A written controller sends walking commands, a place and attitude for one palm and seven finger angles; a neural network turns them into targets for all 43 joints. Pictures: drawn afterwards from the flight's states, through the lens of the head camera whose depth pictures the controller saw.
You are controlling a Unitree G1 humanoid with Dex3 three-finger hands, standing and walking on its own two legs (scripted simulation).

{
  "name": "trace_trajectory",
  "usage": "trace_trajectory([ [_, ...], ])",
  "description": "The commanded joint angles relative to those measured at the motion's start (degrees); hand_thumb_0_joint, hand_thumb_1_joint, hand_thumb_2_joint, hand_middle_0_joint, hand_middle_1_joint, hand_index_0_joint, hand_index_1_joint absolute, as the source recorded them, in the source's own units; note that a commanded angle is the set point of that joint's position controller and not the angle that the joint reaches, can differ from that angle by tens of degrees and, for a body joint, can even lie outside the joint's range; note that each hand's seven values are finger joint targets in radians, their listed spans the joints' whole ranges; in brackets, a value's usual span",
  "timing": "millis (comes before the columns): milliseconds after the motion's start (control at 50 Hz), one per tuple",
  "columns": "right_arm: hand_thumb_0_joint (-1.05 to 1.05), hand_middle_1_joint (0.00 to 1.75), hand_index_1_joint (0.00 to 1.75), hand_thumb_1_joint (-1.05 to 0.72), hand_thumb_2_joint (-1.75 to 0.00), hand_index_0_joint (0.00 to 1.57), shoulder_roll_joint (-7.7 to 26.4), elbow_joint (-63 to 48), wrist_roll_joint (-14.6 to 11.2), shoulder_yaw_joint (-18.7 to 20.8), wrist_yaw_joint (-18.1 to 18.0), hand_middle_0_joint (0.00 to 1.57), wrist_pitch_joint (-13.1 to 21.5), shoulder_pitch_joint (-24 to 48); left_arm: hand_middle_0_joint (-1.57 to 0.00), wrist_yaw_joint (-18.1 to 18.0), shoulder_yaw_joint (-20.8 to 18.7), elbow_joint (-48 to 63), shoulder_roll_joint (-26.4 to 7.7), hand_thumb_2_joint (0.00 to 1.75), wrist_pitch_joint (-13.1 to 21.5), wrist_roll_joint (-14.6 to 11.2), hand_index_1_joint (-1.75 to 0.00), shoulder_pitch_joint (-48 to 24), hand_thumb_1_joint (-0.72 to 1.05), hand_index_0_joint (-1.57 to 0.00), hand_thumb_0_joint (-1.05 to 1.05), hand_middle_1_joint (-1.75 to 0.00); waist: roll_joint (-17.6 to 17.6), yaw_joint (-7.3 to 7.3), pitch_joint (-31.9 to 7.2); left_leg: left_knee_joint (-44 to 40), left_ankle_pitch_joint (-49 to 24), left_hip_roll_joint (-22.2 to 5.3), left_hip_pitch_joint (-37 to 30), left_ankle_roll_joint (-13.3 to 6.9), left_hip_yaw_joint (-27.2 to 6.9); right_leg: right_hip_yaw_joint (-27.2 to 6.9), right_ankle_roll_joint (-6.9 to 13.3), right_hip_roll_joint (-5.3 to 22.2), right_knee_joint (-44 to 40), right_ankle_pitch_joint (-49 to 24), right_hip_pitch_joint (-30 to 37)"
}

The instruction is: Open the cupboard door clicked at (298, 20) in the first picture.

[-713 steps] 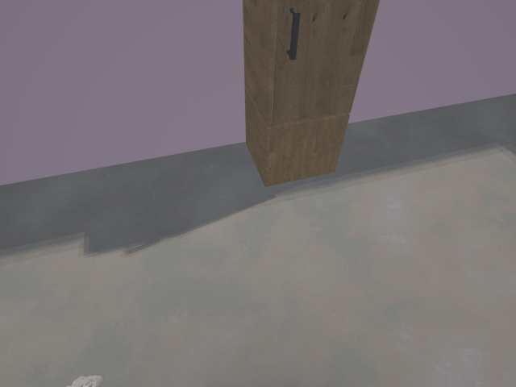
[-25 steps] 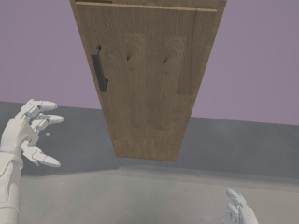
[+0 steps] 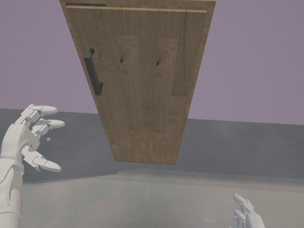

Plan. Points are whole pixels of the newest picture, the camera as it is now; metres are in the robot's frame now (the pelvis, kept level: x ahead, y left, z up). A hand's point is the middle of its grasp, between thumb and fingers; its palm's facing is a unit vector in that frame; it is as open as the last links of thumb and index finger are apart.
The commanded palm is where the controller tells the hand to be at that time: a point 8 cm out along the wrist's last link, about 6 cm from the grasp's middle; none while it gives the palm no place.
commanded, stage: move the hooked fingers beside the handle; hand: left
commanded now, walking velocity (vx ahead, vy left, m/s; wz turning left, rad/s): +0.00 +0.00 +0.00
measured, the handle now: (95, 73) +0.58 +0.24 +0.07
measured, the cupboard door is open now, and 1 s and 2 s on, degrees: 0 0 0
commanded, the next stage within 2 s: none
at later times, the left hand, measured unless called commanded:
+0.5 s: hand (54, 120) +0.35 +0.28 +0.09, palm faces +0.02 -1.00 -0.02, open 14.0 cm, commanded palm +0.32 +0.33 +0.08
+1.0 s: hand (64, 99) +0.43 +0.29 +0.08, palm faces -0.01 -1.00 -0.01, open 14.0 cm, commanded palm +0.41 +0.34 +0.08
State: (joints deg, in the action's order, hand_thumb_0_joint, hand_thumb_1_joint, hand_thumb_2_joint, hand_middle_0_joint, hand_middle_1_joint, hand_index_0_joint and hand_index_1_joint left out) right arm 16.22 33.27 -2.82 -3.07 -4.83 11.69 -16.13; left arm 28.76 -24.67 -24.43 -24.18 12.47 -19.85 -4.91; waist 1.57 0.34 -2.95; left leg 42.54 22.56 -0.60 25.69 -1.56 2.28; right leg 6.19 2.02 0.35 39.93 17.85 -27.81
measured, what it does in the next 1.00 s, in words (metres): stands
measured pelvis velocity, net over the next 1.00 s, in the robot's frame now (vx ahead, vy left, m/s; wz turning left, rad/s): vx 0.00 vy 0.01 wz -0.03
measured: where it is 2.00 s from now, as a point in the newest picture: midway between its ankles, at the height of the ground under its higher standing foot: outside the picture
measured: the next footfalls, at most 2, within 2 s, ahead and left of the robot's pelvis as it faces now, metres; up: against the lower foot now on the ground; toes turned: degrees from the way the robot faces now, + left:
none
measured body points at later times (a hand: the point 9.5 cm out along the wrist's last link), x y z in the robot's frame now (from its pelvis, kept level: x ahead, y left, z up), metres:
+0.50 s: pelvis -0.01 -0.01 -0.01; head +0.05 +0.00 +0.44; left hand +0.34 +0.34 +0.10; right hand +0.12 -0.27 -0.10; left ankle -0.01 +0.10 -0.71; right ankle +0.03 -0.10 -0.71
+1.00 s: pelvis +0.00 +0.01 -0.01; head +0.09 +0.03 +0.43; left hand +0.43 +0.34 +0.09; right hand +0.06 -0.26 -0.11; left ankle -0.01 +0.10 -0.71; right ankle +0.03 -0.10 -0.71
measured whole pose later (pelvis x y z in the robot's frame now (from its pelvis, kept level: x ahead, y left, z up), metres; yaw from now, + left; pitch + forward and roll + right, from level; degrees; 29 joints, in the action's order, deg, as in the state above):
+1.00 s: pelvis +0.00 +0.01 -0.01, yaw -2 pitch +14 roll -2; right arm 17.3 34.2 -2.1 -2.9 -3.9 2.7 -21.3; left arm 31.3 -29.2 -60.2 -36.2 18.4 -12.6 -37.3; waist -0.1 -5.3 -4.2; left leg 47.9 24.5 -1.3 37.8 -2.6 3.4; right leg 4.9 1.1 -0.1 43.6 18.2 -39.7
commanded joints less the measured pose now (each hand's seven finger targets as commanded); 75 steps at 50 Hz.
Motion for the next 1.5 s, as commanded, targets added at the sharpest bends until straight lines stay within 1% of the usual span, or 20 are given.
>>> trace_trajectory([
  [0, 0.00, 0.30, 0.30, -0.90, -0.90, 0.20, 8.0, -8.4, 0.0, 3.4, -0.6, 0.20, 3.3, 2.6, -0.30, 0.3, -5.1, 11.4, -15.2, 0.30, 3.7, -1.5, -1.20, -13.1, -0.50, -0.30, 0.00, -1.20, 1.7, -0.01, -12.0, -6.8, -13.7, 0.8, -1.6, 0.2, -3.4, -4.7, -0.3, -0.4, -4.8, -9.8, 9.4],
  [60, 0.00, 0.30, 0.30, -0.90, -0.90, 0.20, 8.0, -8.3, -0.1, 3.3, -0.6, 0.20, 3.1, 2.7, -0.30, 0.7, -5.1, 9.8, -14.9, 0.30, 3.4, -2.0, -1.20, -12.9, -0.50, -0.30, 0.00, -1.20, 0.0, -0.15, -11.4, -6.1, -12.5, 0.9, -0.2, 0.1, -2.8, -5.9, -0.5, -0.2, -5.2, -9.0, 9.8],
  [180, 0.00, 0.30, 0.30, -0.90, -0.90, 0.20, 8.3, -6.7, -0.1, 3.1, -1.3, 0.20, 2.4, 1.9, -0.30, 0.7, -6.3, 4.8, -19.3, 0.30, 4.5, -0.4, -1.20, -24.9, -0.50, -0.30, 0.00, -1.20, 1.6, -1.73, -12.1, -4.9, -10.2, 0.9, 1.6, 0.1, -2.7, -7.4, -0.7, 0.2, -5.1, -6.1, 8.9],
  [300, 0.00, 0.30, 0.30, -0.90, -0.90, 0.20, 8.8, -6.0, -0.2, 3.2, -1.3, 0.20, 1.7, 0.5, -0.30, 2.9, -5.2, -2.0, -20.4, 0.30, 5.3, 0.3, -1.20, -29.4, -0.50, -0.30, 0.00, -1.20, 3.5, -1.90, -14.1, -4.2, -12.0, 0.8, 1.5, 0.1, -2.7, -7.1, -0.4, 0.1, -3.8, -9.1, 8.2],
  [340, 0.00, 0.30, 0.30, -0.90, -0.90, 0.20, 9.4, -6.2, -0.1, 3.3, -1.1, 0.20, 1.2, -0.3, -0.30, 3.4, -6.8, -5.4, -22.3, 0.30, 4.9, -0.1, -1.20, -30.1, -0.50, -0.30, 0.00, -1.20, 0.2, -1.64, -14.7, -3.7, -12.3, 0.7, 3.4, 0.0, -2.7, -7.5, -0.5, 0.0, -3.4, -9.8, 9.3],
  [420, 0.00, 0.30, 0.30, -0.90, -0.90, 0.20, 9.9, -6.1, 0.0, 3.5, -0.7, 0.20, 0.1, -1.6, -0.30, 3.4, -8.3, -9.2, -25.8, 0.30, 5.5, 0.9, -1.20, -34.1, -0.50, -0.30, 0.00, -1.20, 1.8, -1.41, -15.5, -3.1, -12.5, 0.8, 4.9, 0.0, -2.6, -7.7, -0.2, -0.1, -2.4, -9.7, 8.8],
  [480, 0.00, 0.30, 0.30, -0.90, -0.90, 0.20, 9.8, -6.3, 0.0, 3.7, -0.4, 0.20, -0.5, -2.7, -0.30, 3.4, -6.9, -9.2, -25.1, 0.30, 6.9, 1.7, -1.20, -37.1, -0.50, -0.30, 0.00, -1.20, 3.8, -1.95, -18.3, -3.0, -14.0, 0.7, 3.6, 0.0, -2.5, -7.0, -0.4, -0.3, -1.6, -11.9, 8.3],
  [600, 0.00, 0.30, 0.30, -0.90, -0.90, 0.20, 10.7, -5.6, 0.0, 4.1, -0.3, 0.20, -2.3, -5.2, -0.30, 3.3, -8.7, -15.7, -28.1, 0.30, 7.5, 2.5, -1.20, -39.9, -0.50, -0.30, 0.00, -1.20, 1.8, -2.55, -17.9, -3.0, -12.3, 0.5, 5.7, -0.1, -2.8, -6.6, -0.5, -0.8, -1.3, -10.1, 6.3],
  [760, 0.00, 0.30, 0.30, -0.90, -0.90, 0.20, 11.0, -4.4, 0.5, 4.2, -0.2, 0.20, -4.6, -8.0, -0.30, 3.2, -8.1, -19.2, -30.0, 0.30, 9.6, 4.1, -1.20, -48.5, -0.50, -0.30, 0.00, -1.20, 5.1, -3.74, -21.1, -2.1, -16.4, 0.1, 3.0, 0.1, -3.7, -5.5, -0.2, -1.5, 0.3, -12.8, 3.4],
  [780, 0.00, 0.30, 0.30, -0.90, -0.90, 0.20, 10.9, -4.5, 0.5, 4.0, 0.0, 0.20, -4.9, -8.2, -0.30, 3.3, -6.5, -20.7, -28.5, 0.30, 9.3, 4.5, -1.20, -48.4, -0.50, -0.30, 0.00, -1.20, 5.8, -3.97, -20.6, -2.4, -16.0, 0.1, 2.7, 0.2, -3.8, -5.1, -0.2, -1.6, 0.3, -11.8, 2.2],
  [940, 0.00, 0.30, 0.30, -0.90, -0.90, 0.20, 11.4, -4.2, 1.0, 4.3, 0.3, 0.20, -7.6, -10.6, -0.30, 2.5, -9.0, -25.0, -32.7, 0.30, 9.8, 5.9, -1.20, -52.2, -0.50, -0.30, 0.00, -1.20, 4.3, -4.29, -22.3, -1.0, -22.1, -0.4, 2.7, 0.4, -4.1, -4.9, -0.4, -2.0, 1.5, -15.8, 1.6],
  [1020, 0.00, 0.30, 0.30, -0.90, -0.90, 0.20, 11.6, -3.8, 1.2, 4.4, 0.5, 0.20, -9.0, -11.7, -0.30, 2.6, -8.0, -26.5, -32.7, 0.30, 10.5, 6.6, -1.20, -55.5, -0.50, -0.30, 0.00, -1.20, 4.6, -5.47, -22.8, -0.1, -24.2, -0.9, 1.1, 0.6, -4.8, -4.4, -0.4, -2.3, 1.9, -15.0, -1.3],
  [1040, 0.00, 0.30, 0.30, -0.90, -0.90, 0.20, 11.5, -3.4, 1.3, 4.4, 0.5, 0.20, -9.3, -11.8, -0.30, 2.9, -6.8, -26.0, -31.7, 0.30, 10.6, 6.8, -1.20, -57.5, -0.50, -0.30, 0.00, -1.20, 7.0, -6.16, -23.7, 0.1, -25.4, -1.0, -0.4, 0.8, -4.7, -4.4, -0.6, -2.3, 1.9, -15.4, -2.3],
  [1100, 0.00, 0.30, 0.30, -0.90, -0.90, 0.20, 11.8, -3.2, 1.5, 4.5, 0.7, 0.20, -10.3, -12.7, -0.30, 2.9, -8.5, -27.7, -33.4, 0.30, 10.7, 7.0, -1.20, -56.5, -0.50, -0.30, 0.00, -1.20, 5.8, -5.70, -24.8, 0.6, -27.7, -1.3, -0.9, 1.1, -5.2, -4.1, -0.6, -2.4, 2.1, -15.8, -2.4],
  [1220, 0.00, 0.30, 0.30, -0.90, -0.90, 0.20, 12.0, -2.5, 1.7, 4.2, 0.6, 0.20, -12.1, -13.5, -0.30, 3.1, -6.4, -29.9, -33.8, 0.30, 10.1, 8.1, -1.20, -63.5, -0.50, -0.30, 0.00, -1.20, 8.0, -7.95, -23.0, 1.4, -26.9, -1.3, -0.3, 1.1, -5.4, -4.1, -0.5, -2.6, 2.2, -14.8, -5.8],
  [1240, 0.00, 0.30, 0.30, -0.90, -0.90, 0.20, 12.3, -2.2, 1.8, 4.3, 0.6, 0.20, -12.5, -14.2, -0.30, 2.9, -8.8, -30.8, -36.9, 0.30, 10.2, 8.4, -1.20, -63.0, -0.50, -0.30, 0.00, -1.20, 7.9, -7.14, -24.5, 1.5, -27.3, -1.4, -0.5, 1.3, -5.8, -4.0, -0.5, -2.7, 2.4, -14.5, -5.3],
  [1320, 0.00, 0.30, 0.30, -0.90, -0.90, 0.20, 12.4, -1.8, 1.9, 3.9, 0.5, 0.20, -13.3, -14.8, -0.30, 2.8, -6.8, -33.5, -36.2, 0.30, 10.2, 9.2, -1.20, -66.9, -0.50, -0.30, 0.00, -1.20, 7.4, -9.00, -23.4, 2.2, -25.9, -1.5, 0.8, 1.1, -6.1, -3.9, -0.4, -2.8, 2.6, -13.6, -7.1],
  [1380, 0.00, 0.30, 0.30, -0.90, -0.90, 0.20, 12.8, -1.5, 2.2, 3.9, 0.5, 0.20, -14.0, -15.9, -0.30, 2.5, -8.5, -33.5, -40.0, 0.30, 10.1, 10.5, -1.20, -68.7, -0.50, -0.30, 0.00, -1.20, 9.4, -8.80, -26.5, 3.0, -27.7, -1.6, 0.1, 1.4, -6.5, -3.9, -0.6, -2.7, 3.2, -14.1, -7.2],
  [1400, 0.00, 0.30, 0.30, -0.90, -0.90, 0.20, 12.5, -1.5, 2.2, 3.8, 0.7, 0.20, -14.2, -16.0, -0.30, 2.6, -7.1, -34.1, -38.1, 0.30, 10.0, 10.7, -1.20, -68.5, -0.50, -0.30, 0.00, -1.20, 10.6, -9.13, -26.9, 3.2, -28.5, -1.7, -0.8, 1.4, -6.4, -3.9, -0.7, -2.8, 3.2, -14.2, -8.0],
  [1480, 0.00, 0.30, 0.30, -0.90, -0.90, 0.20, 12.9, -1.5, 2.5, 3.8, 0.9, 0.20, -15.1, -17.2, -0.30, 2.8, -8.9, -35.7, -41.5, 0.30, 9.2, 11.1, -1.20, -69.6, -0.50, -0.30, 0.00, -1.20, 9.8, -9.28, -27.4, 4.2, -29.9, -1.9, 0.8, 1.4, -6.4, -3.9, -0.7, -3.0, 3.5, -15.7, -7.5],
])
